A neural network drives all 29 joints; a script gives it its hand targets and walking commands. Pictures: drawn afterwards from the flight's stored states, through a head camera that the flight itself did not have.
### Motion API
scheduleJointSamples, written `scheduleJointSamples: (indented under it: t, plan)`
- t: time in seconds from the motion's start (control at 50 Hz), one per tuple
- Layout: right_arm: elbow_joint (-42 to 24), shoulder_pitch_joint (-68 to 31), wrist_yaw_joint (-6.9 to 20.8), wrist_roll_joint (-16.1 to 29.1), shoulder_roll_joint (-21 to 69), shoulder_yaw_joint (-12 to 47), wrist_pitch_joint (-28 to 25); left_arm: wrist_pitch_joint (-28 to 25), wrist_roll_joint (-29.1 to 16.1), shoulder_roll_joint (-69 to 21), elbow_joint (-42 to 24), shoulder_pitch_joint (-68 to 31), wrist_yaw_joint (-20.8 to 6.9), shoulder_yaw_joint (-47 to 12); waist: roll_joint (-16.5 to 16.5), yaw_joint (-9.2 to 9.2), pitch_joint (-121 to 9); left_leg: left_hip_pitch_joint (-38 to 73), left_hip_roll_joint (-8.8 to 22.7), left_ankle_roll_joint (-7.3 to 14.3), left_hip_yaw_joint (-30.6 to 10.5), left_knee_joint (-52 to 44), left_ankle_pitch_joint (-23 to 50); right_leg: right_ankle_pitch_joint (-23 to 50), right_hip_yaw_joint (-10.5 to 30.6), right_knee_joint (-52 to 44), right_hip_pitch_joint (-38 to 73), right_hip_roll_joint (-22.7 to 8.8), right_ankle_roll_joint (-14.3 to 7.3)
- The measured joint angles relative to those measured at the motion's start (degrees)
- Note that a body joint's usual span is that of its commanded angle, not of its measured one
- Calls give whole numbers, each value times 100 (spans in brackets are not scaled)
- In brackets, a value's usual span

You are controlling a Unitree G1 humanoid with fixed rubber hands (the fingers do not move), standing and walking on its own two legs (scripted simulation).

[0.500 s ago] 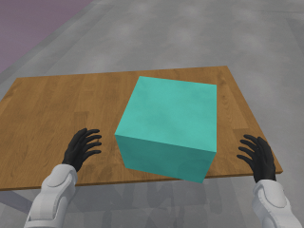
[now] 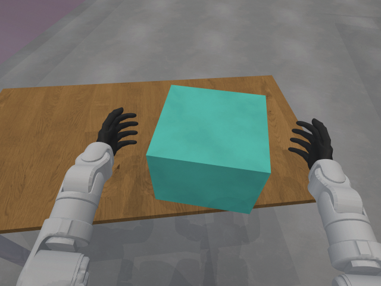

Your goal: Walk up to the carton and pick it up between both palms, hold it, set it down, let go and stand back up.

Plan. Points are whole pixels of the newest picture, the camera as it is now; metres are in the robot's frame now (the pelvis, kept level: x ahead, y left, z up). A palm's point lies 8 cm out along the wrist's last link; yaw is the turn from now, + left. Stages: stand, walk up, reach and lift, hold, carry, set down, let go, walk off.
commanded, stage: reach and lift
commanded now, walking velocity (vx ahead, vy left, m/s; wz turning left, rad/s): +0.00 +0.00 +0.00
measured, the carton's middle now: (209, 148) +0.45 -0.04 +0.00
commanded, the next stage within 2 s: none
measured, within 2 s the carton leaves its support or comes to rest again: neither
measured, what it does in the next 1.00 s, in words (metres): stands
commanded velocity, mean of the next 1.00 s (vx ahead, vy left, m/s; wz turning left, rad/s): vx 0.00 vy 0.00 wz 0.00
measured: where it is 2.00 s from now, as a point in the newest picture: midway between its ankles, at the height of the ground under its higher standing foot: outside the picture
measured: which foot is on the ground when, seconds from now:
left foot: down 0.00-1.00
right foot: down 0.00-1.00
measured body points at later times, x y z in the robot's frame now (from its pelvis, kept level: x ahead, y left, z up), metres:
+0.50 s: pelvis +0.01 -0.02 +0.00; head +0.04 +0.00 +0.45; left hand +0.47 +0.18 +0.12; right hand +0.42 -0.24 +0.12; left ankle +0.02 +0.14 -0.74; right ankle +0.00 -0.18 -0.74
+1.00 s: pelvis +0.00 -0.01 -0.01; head +0.06 +0.00 +0.43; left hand +0.45 +0.17 +0.04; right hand +0.42 -0.23 +0.04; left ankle +0.02 +0.14 -0.74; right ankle +0.00 -0.18 -0.74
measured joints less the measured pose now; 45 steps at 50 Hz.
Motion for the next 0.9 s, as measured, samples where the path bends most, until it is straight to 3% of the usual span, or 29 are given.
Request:
scheduleJointSamples:
  t: [0.18, 0.46, 0.74, 0.9]
  plan:
    - [729, -631, 89, 284, -244, 328, -156, -255, 17, 22, 963, -677, 20, 118, 79, 3, -171, -57, 55, -60, 2, -5, -37, -109, -4, 169, -155, 55, 5]
    - [1806, -1609, -197, 383, -22, 662, -472, -1043, -43, 321, 2715, -1745, -281, -189, 20, -245, -259, -189, 55, -130, -201, -96, 32, -152, -209, 175, -249, 70, -66]
    - [3057, -2217, -67, 334, 64, 776, -1007, -1791, 110, -139, 3753, -2205, -78, -423, 36, -186, -643, -913, 105, -95, -149, 203, -53, -42, -166, 192, -891, 112, -30]
    - [3712, -2078, -47, 134, 267, 705, -1605, -2659, 160, -235, 4751, -2142, -42, -422, 155, -171, -763, -1325, 119, -116, -233, 395, -73, -93, -241, 412, -1291, 136, -51]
